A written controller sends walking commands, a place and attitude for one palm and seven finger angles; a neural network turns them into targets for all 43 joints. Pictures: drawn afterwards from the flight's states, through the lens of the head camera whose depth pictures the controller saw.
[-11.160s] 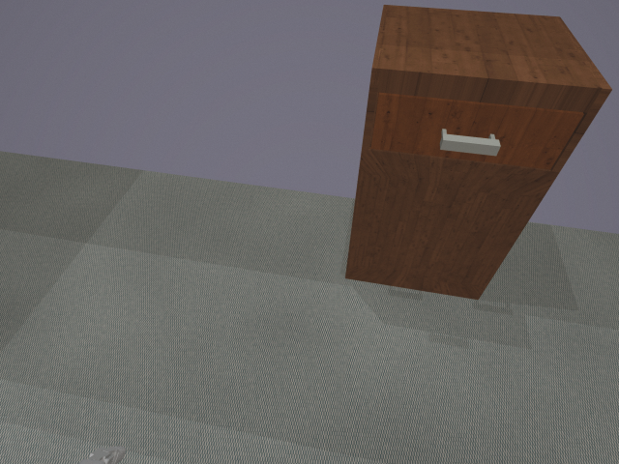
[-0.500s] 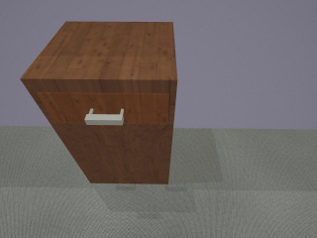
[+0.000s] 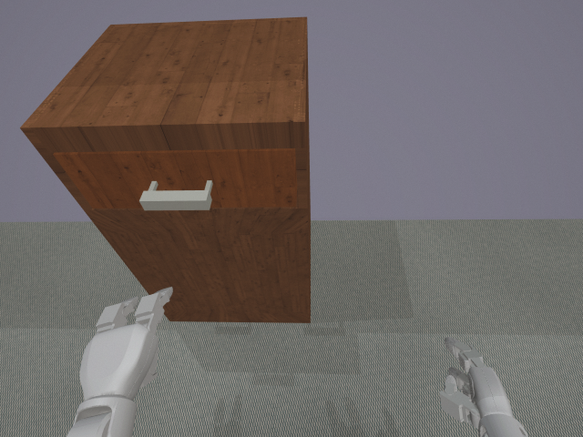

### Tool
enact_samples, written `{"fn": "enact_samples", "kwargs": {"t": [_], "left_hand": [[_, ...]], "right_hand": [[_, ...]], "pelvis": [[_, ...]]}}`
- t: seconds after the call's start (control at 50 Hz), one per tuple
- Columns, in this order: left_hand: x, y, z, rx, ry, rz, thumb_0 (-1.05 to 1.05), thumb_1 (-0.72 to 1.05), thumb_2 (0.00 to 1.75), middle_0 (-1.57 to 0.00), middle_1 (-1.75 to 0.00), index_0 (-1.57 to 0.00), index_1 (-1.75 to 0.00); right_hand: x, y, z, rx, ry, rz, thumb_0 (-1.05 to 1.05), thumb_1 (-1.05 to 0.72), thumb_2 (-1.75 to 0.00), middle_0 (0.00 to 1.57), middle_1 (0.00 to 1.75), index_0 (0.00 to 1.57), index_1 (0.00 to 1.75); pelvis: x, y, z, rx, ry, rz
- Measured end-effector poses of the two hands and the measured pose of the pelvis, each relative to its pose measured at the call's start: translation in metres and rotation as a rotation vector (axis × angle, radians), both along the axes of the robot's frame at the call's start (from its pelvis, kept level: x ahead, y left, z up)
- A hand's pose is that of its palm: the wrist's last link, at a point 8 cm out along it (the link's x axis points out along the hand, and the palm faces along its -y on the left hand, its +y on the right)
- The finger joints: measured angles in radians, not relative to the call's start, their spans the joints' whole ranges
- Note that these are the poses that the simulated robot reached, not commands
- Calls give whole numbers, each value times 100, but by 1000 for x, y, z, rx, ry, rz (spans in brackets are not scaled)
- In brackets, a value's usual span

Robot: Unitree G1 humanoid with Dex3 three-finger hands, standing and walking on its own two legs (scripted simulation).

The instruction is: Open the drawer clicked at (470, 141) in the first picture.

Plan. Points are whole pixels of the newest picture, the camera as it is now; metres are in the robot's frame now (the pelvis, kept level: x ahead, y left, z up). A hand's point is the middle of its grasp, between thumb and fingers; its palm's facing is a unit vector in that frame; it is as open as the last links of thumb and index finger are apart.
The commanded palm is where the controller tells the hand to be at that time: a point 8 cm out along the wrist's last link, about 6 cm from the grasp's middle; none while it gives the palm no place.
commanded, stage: raise the hand with hooked fingers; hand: left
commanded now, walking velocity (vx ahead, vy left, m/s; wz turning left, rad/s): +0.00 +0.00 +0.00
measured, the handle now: (179, 192) +0.55 +0.29 -0.03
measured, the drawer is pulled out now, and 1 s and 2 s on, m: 0.00 0.00 0.00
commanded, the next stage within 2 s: move the hooked fingers above the handle in 1.58 s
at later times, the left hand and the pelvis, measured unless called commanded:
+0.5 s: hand (131, 347) +0.22 +0.24 +0.01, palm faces -0.03 -0.08 -1.00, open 11.0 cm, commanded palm +0.20 +0.25 +0.07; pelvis -0.02 +0.00 +0.00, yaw +1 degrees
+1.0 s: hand (102, 283) +0.28 +0.28 +0.08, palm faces +0.07 -0.06 -1.00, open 13.6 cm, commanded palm +0.26 +0.28 +0.13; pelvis +0.00 +0.04 +0.02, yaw +1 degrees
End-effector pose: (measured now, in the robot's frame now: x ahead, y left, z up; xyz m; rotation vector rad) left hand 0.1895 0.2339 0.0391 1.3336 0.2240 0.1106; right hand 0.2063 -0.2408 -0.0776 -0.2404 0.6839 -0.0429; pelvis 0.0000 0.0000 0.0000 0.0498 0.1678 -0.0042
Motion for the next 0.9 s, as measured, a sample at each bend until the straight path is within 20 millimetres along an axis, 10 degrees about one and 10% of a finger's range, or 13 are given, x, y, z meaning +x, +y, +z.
{"fn": "enact_samples", "kwargs": {"t": [0.18,0.34,0.56,0.72,0.9], "left_hand": [[-53,-5,-25,170,-26,-49,0,51,73,-24,-55,-24,-55],[-12,15,6,212,-117,49,0,32,65,-26,-67,-26,-67],[18,14,32,151,-42,-83,0,7,54,-28,-83,-28,-83],[29,37,47,169,-127,-52,0,-12,46,-29,-95,-29,-95],[55,40,75,170,-146,-63,0,-32,37,-31,-109,-30,-109]], "right_hand": [[38,7,-11,-35,-31,107,1,-90,-90,20,30,20,30],[-3,31,-43,52,87,70,1,-90,-90,20,30,20,30],[-69,18,-36,12,234,-47,1,-90,-90,20,30,20,30],[-57,14,-23,-33,210,-72,2,-90,-90,20,30,20,30],[-14,53,0,23,105,-13,1,-90,-90,20,30,20,30]], "pelvis": [[-16,-17,-26,5,47,26],[-23,-16,-27,-12,8,48],[-15,4,1,-20,-39,20],[-11,22,4,-31,-57,23],[-5,34,13,-35,-99,22]]}}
